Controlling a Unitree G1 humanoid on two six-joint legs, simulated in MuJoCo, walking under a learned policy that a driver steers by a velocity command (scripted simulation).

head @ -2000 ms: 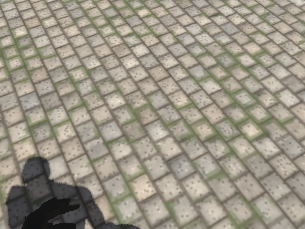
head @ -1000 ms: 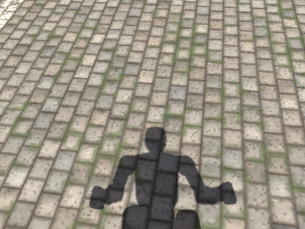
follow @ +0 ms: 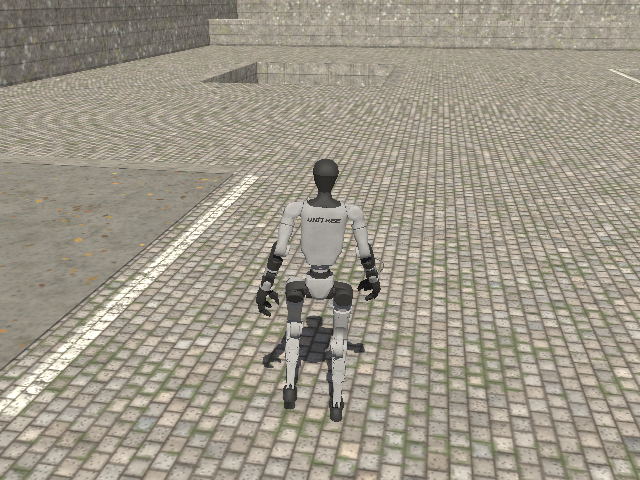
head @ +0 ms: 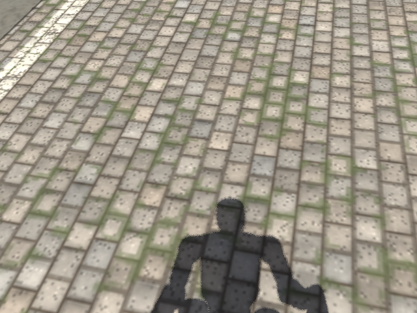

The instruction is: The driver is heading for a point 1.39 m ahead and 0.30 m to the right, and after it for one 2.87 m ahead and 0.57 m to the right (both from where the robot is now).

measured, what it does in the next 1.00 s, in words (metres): walks ahead: left foot, then right foot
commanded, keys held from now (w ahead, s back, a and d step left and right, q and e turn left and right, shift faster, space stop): w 1.00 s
